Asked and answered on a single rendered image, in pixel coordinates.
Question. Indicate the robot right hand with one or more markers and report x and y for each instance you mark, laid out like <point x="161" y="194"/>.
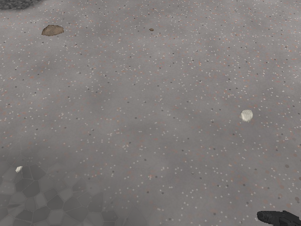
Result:
<point x="277" y="218"/>

